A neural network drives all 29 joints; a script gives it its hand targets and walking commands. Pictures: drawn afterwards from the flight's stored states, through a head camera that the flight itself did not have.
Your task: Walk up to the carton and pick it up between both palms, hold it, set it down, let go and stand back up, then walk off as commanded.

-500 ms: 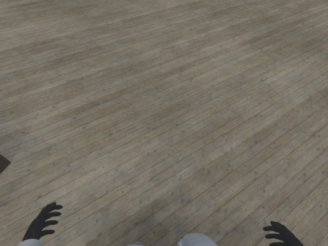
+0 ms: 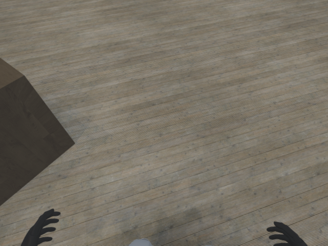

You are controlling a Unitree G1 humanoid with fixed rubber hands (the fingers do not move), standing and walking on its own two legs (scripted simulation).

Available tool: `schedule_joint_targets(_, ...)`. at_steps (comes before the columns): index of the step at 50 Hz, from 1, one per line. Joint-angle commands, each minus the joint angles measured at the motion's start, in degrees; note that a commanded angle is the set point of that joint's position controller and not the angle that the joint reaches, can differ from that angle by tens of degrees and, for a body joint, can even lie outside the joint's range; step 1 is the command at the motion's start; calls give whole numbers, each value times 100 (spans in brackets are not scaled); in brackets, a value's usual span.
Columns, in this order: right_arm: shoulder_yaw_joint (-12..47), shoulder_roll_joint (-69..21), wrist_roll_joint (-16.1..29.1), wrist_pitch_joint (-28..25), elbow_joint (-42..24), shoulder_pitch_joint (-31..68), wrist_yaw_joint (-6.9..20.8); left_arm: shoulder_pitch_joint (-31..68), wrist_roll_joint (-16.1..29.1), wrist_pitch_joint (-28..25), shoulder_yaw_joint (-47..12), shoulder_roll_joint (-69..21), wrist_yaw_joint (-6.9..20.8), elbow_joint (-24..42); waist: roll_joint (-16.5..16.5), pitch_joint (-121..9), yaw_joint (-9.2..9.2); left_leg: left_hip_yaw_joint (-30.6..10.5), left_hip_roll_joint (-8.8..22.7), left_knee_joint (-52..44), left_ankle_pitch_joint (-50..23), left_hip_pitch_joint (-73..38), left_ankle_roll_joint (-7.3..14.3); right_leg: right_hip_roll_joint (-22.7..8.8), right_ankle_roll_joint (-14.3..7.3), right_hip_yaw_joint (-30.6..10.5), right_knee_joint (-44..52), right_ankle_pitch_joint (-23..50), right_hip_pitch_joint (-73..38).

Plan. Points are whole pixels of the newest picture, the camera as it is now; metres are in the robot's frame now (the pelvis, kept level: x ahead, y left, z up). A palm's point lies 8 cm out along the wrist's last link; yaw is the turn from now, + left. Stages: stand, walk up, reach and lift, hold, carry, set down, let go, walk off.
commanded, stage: walk up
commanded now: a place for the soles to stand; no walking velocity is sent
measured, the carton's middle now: out of the picture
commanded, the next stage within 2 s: none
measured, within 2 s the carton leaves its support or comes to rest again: neither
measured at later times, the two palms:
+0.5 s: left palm out of the picture +0.09 +0.44 -0.06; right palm (234, 204) +0.23 -0.17 -0.08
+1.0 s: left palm out of the picture +0.09 +0.54 -0.07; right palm (179, 166) +0.35 -0.03 -0.09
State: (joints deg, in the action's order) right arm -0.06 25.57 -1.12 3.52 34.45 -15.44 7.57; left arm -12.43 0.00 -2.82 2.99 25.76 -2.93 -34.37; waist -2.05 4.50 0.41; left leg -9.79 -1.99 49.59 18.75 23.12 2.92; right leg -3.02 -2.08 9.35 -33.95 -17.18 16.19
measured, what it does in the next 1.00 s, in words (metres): steps to the left, turning left: left foot, then right foot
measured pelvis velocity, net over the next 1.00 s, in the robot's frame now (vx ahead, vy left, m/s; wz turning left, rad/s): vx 0.11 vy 0.19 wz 0.45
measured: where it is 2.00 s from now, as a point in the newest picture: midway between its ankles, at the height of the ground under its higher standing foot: outside the picture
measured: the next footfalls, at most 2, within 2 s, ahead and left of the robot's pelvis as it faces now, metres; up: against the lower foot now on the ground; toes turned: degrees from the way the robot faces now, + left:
left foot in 0.12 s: +0.05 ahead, +0.18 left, +0.00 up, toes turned -3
right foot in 0.50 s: +0.12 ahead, +0.04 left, +0.00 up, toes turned +14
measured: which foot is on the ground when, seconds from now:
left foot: up 0.00-0.10, down 0.12-0.52, up 0.54-0.96, down 0.98-1.00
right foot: down 0.00-0.14, up 0.16-0.48, down 0.50-1.00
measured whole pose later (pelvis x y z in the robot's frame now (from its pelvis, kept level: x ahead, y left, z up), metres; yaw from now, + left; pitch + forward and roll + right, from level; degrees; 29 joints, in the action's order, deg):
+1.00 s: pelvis +0.11 +0.19 -0.02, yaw +26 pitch +0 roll +0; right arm -0.3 26.4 -1.1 1.6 34.4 -15.5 6.8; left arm -16.1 0.0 -4.7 3.0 26.1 -0.4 -34.5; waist -0.8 3.4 0.5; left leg -5.8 -1.5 40.0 18.3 22.9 2.0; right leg -7.5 0.3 9.4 -41.5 -28.8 10.0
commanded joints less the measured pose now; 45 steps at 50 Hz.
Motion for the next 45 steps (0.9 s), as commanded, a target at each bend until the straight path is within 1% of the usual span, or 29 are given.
schedule_joint_targets(1,-796,1088,-233,-43,-515,-203,-3,160,-178,-167,969,1778,34,103,1027,-927,46,374,927,-294,409,1130,-172,-2368,-1064,-885,955,1487,-1829)
schedule_joint_targets(2,-865,1261,-258,-82,-453,-94,10,101,-193,-194,955,1776,25,90,561,-1006,10,349,834,-270,396,859,-121,-2504,-1078,-1075,976,1199,-1600)
schedule_joint_targets(4,-922,1308,-290,-76,-316,-308,0,130,-231,-211,887,1920,26,-44,536,-987,228,529,612,-711,907,-51,20,-2297,-972,-855,825,24,-774)
schedule_joint_targets(5,-915,1253,-245,-107,-127,-649,-10,441,-225,-157,866,1849,94,7,591,-869,375,354,530,-1580,423,-686,52,-1631,-747,-290,212,-705,-137)
schedule_joint_targets(6,-993,1366,-247,-164,90,-1269,-62,792,-224,-89,717,1416,154,31,-79,-469,864,-346,256,-2372,342,-1276,186,-920,-358,17,-1087,-1009,812)
schedule_joint_targets(7,-1100,1810,-316,-168,55,-1316,-133,797,-156,-16,580,1149,162,135,-1430,-207,709,-2248,641,-3396,379,-1200,461,28,-58,297,-2438,-1779,1795)
schedule_joint_targets(8,-1065,2044,-276,-179,-44,-792,-119,697,-18,3,603,1069,157,205,-1817,168,465,-3879,799,-4126,1411,-827,629,572,83,-285,-2742,-2113,2562)
schedule_joint_targets(9,-1029,1895,-231,-142,-164,-367,-137,724,-37,-43,621,1298,152,171,-1222,631,333,-3659,742,-4075,1603,-314,780,349,44,-642,-2685,-1513,2328)
schedule_joint_targets(10,-973,1955,-239,-97,-198,-253,-150,631,-35,-113,568,1289,113,75,-1463,612,313,-4078,809,-4160,1282,-542,628,380,43,-872,-2633,-1651,2454)
schedule_joint_targets(12,-927,1592,-253,-114,-200,-240,-210,197,-23,-153,600,1307,120,-118,-1279,75,190,-3139,373,-3545,-497,-1071,408,180,80,-897,-2430,-1120,2069)
schedule_joint_targets(13,-949,1428,-229,-150,-343,-287,-197,104,-38,-136,569,1271,112,-105,-937,-517,163,-2943,344,-3158,-1209,-1967,295,322,55,-1041,-1979,-1098,2047)
schedule_joint_targets(15,-906,1374,-163,-183,-252,-634,-258,98,-5,-146,602,1139,102,-20,-1158,-850,228,-2819,403,-2837,-2706,-2710,288,470,138,-1002,-1603,-1024,2133)
schedule_joint_targets(17,-886,1240,-140,-218,-367,-695,-266,206,8,-152,567,1120,40,58,-887,-1115,290,-3152,609,-2754,-2286,-2918,560,497,89,-1241,-1160,-1231,1940)
schedule_joint_targets(20,-821,1173,-131,-204,-353,-736,-327,353,-5,-249,586,1142,22,113,-591,-840,322,-3349,709,-2561,-2958,-2713,554,532,56,-1554,-458,-1292,1603)
schedule_joint_targets(21,-829,1218,-119,-235,-327,-733,-328,224,10,-263,567,1192,14,128,-680,-1134,308,-3158,613,-2381,-3458,-3066,409,516,81,-1530,-131,-682,1435)
schedule_joint_targets(22,-743,1119,-62,-274,-371,-474,-298,68,85,-345,587,1136,-20,94,-770,-1263,224,-2768,483,-2084,-3545,-2690,661,386,70,-1665,-86,-654,875)
schedule_joint_targets(23,-753,1085,-54,-287,-446,-249,-340,-276,92,-357,542,1134,1,0,-677,-1437,109,-2430,292,-1732,-3607,-2175,434,266,-18,-1762,674,-361,31)
schedule_joint_targets(24,-711,1064,-48,-275,-530,123,-294,-602,90,-404,592,1142,-38,-127,-339,-1538,-257,-1859,36,-1335,-3494,-955,433,153,-149,-1581,1445,537,-1426)
schedule_joint_targets(25,-649,838,-14,-294,-735,316,-256,-1116,76,-415,659,1386,-62,-260,224,-1749,-525,-1153,-460,-353,-2277,748,180,-660,-240,-2133,1705,1096,-3144)
schedule_joint_targets(26,-550,552,-83,-254,-564,-27,-220,-1115,-1,-417,848,1728,-99,-304,1071,-1715,-440,-178,-720,494,774,2088,-109,-2010,-740,-2878,1322,2102,-4213)
schedule_joint_targets(27,-557,894,-183,-217,-549,-58,-207,-822,-29,-409,869,1622,-45,-146,642,-1793,-296,-152,-182,985,781,2218,-233,-2492,-1013,-3079,1340,1780,-3977)
schedule_joint_targets(28,-717,1232,-156,-155,-338,-507,-171,-221,54,-359,857,1532,-36,-41,288,-1834,151,-244,105,1096,522,2132,-193,-2398,-875,-2636,1411,953,-3483)
schedule_joint_targets(29,-703,1279,-165,-175,-343,-507,-133,-103,-13,-374,828,1467,-24,16,152,-1441,113,-205,177,1210,594,1977,-217,-2358,-959,-2510,1448,617,-2851)
schedule_joint_targets(31,-721,1201,-147,-169,-354,-169,-66,-294,-39,-465,736,1340,-27,-169,160,-558,-24,-226,193,1218,79,1836,-261,-1838,-499,-2035,1757,-89,-1914)
schedule_joint_targets(32,-718,1109,-115,-165,-425,-265,-34,-299,-17,-443,676,1356,-21,-99,615,-472,-24,-139,242,1060,-51,1862,-288,-1808,-484,-1523,1728,133,-1835)
schedule_joint_targets(38,-552,819,-36,-228,-388,71,-42,-876,-8,-380,733,1532,87,-191,863,-592,-325,540,69,133,-472,1816,-345,-1280,-385,-422,863,3659,-2471)
schedule_joint_targets(41,-617,875,-105,-253,-567,461,-32,-831,6,-361,806,1725,156,-120,1026,-388,-400,644,458,-192,-453,1626,-387,-1556,-658,-438,856,3123,-2243)
schedule_joint_targets(42,-642,850,-59,-267,-534,348,-39,-799,-27,-341,830,1540,143,-86,726,-545,-295,785,475,-284,-626,1521,-342,-1581,-649,-362,862,2953,-2078)
schedule_joint_targets(45,-675,993,-46,-280,-467,156,-7,-347,-40,-310,857,1843,220,107,1275,-570,-128,878,590,-1021,-266,694,-183,-1734,-686,-172,645,2520,-1702)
